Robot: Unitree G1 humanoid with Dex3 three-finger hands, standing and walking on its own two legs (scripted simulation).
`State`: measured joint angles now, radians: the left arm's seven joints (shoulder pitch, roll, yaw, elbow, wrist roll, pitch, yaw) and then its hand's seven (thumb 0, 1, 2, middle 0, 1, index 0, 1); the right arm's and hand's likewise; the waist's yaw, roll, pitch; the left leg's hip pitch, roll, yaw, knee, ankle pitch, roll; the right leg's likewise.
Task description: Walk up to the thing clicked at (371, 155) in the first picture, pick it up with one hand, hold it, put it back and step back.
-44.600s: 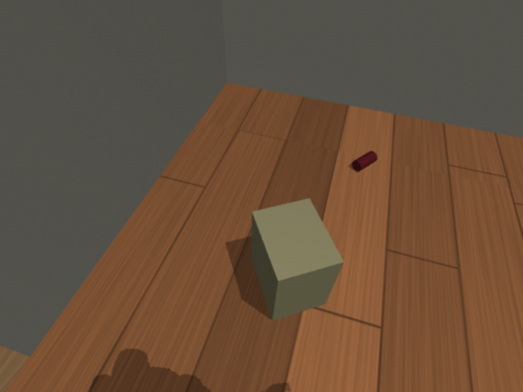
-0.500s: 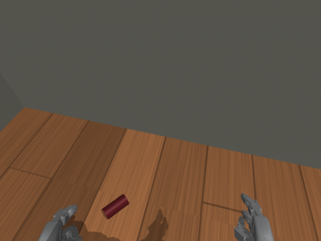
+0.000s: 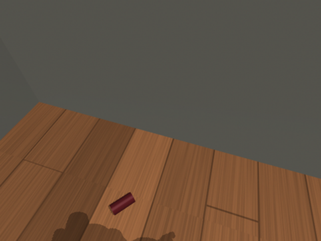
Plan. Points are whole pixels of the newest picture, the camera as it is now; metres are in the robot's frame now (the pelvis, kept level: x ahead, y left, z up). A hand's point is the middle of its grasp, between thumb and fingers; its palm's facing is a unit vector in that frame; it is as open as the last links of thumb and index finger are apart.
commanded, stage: stand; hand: left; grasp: from above
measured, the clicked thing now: (122, 203) +0.43 +0.20 -0.73
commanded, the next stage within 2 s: none
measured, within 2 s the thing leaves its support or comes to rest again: neither
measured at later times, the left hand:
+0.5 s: hand out of the picture +0.03 +0.24 -0.14, palm faces +0.03 -0.94 -0.35, open 7.4 cm
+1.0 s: hand out of the picture +0.06 +0.23 -0.14, palm faces +0.01 -0.94 -0.34, open 7.4 cm
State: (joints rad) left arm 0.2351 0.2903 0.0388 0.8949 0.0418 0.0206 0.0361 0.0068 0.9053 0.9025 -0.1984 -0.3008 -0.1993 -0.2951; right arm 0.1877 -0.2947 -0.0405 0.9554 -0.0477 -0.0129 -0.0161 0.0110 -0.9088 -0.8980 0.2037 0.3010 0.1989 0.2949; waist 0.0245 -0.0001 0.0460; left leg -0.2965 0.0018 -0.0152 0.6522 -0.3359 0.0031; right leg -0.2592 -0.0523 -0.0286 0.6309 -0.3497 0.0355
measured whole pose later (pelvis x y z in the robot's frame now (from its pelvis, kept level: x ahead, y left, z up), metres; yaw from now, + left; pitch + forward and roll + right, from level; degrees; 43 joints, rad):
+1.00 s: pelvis +0.00 -0.01 +0.02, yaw +0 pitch -3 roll +0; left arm 0.12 0.31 0.03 1.16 0.03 -0.01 0.01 0.00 0.90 0.90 -0.20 -0.30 -0.20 -0.30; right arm 0.13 -0.32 -0.01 1.14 -0.02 0.00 -0.01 0.01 -0.91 -0.90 0.20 0.30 0.20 0.29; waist 0.01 0.01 0.06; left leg -0.12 0.02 -0.03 0.35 -0.18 -0.02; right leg -0.08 -0.03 -0.05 0.33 -0.20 0.02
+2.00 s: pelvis +0.01 -0.02 +0.02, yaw +0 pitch -2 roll +0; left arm 0.11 0.33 0.02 1.15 0.02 -0.01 0.00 0.00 0.90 0.90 -0.20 -0.30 -0.20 -0.29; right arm 0.12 -0.34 0.00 1.14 -0.02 -0.01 0.00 0.01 -0.91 -0.90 0.20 0.30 0.20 0.29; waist 0.00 0.01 0.05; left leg -0.11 0.02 -0.02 0.32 -0.18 -0.03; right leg -0.08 -0.03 -0.04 0.32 -0.20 0.01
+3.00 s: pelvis -0.18 +0.00 +0.01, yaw -3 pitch -1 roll +2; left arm 0.16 0.34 0.07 0.84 0.04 0.03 0.01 0.00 0.90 0.90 -0.20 -0.30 -0.20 -0.30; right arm 0.15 -0.42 -0.04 0.89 0.01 0.05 -0.02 0.01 -0.91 -0.90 0.21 0.30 0.20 0.30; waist 0.01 0.03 0.15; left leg -0.43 -0.13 -0.16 1.12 -0.48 -0.01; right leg -0.31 0.00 0.04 0.58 -0.25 -0.02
